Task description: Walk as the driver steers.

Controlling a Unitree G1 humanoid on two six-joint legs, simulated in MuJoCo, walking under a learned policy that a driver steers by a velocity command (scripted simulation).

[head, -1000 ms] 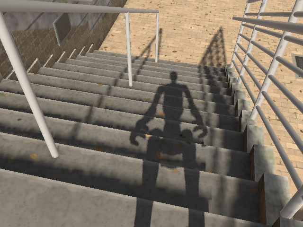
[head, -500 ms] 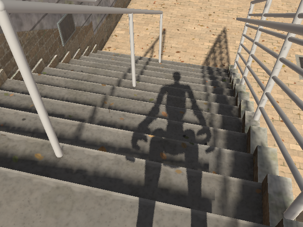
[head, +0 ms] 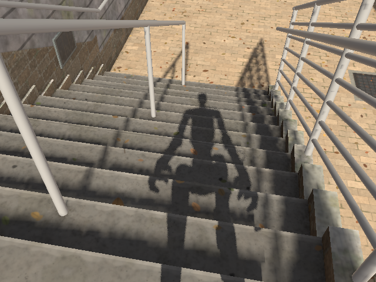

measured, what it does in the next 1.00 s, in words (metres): walks ahead: right foot, then left foot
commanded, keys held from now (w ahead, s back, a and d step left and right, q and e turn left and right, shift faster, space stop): w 0.72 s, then no key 0.28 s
